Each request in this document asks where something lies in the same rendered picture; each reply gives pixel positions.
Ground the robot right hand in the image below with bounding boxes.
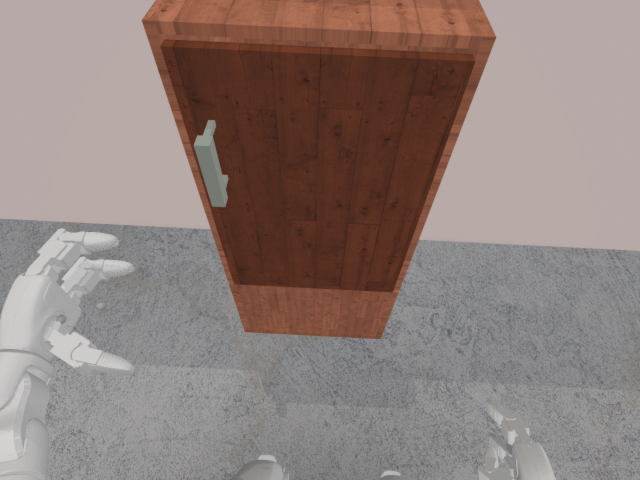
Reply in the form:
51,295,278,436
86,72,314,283
478,399,556,480

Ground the handle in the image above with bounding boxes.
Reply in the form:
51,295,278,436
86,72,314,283
194,120,228,207

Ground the robot left thigh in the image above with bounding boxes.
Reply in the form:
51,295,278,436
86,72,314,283
232,460,289,480

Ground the robot left hand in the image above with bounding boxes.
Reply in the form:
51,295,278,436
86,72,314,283
0,228,134,375

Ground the cupboard door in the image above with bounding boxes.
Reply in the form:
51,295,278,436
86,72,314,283
160,39,475,292

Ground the right robot shin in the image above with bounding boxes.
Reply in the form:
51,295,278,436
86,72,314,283
380,470,401,478

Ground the left robot forearm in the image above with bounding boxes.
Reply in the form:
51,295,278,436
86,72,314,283
0,349,55,480

